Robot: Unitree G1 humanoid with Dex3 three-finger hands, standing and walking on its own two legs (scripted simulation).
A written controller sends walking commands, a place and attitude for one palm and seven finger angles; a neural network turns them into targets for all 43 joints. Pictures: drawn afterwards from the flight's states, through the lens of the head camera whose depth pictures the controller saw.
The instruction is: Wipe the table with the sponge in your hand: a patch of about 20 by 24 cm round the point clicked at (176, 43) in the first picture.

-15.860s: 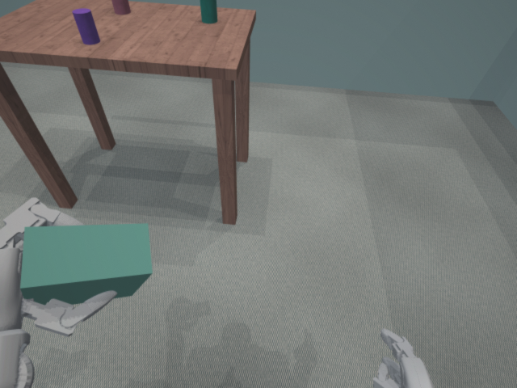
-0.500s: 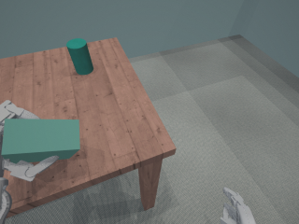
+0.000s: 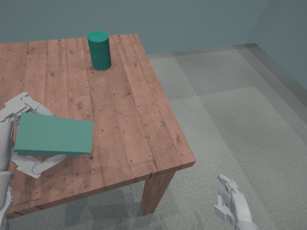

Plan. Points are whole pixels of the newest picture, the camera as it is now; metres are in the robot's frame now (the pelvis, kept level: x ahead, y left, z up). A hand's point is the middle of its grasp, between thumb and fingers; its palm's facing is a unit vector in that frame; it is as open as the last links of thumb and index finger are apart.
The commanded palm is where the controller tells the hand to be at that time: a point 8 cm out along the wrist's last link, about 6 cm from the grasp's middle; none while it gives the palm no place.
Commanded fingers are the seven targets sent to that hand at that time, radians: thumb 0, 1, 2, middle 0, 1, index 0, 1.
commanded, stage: come to a stop and stand still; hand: left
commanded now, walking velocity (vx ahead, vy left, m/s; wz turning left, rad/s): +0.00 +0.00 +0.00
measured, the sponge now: (62, 139) +0.25 +0.23 +0.13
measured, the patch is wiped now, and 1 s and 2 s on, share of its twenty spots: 0.00 0.00 0.00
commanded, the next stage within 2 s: look again from close up in 0.64 s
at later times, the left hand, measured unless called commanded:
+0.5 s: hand (25, 174) +0.16 +0.24 +0.16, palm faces +0.45 -0.84 -0.32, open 10.3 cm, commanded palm +0.11 +0.27 +0.18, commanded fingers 0.00 0.10 1.30 -1.20 -1.60 -1.20 -1.60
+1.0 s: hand (23, 160) +0.18 +0.26 +0.16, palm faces +0.41 -0.84 -0.35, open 10.3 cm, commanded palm +0.13 +0.29 +0.18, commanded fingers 0.00 0.10 1.30 -1.20 -1.60 -1.20 -1.60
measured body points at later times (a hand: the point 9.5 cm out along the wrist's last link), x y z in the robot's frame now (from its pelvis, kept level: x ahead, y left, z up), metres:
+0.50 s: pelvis -0.05 -0.01 +0.00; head -0.06 +0.00 +0.45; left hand +0.14 +0.28 +0.18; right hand +0.11 -0.25 -0.07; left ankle -0.02 +0.08 -0.74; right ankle +0.03 -0.13 -0.74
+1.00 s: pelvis -0.03 +0.01 +0.00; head -0.02 +0.03 +0.45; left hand +0.16 +0.30 +0.18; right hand +0.14 -0.20 -0.07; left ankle -0.03 +0.07 -0.74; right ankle +0.03 -0.13 -0.74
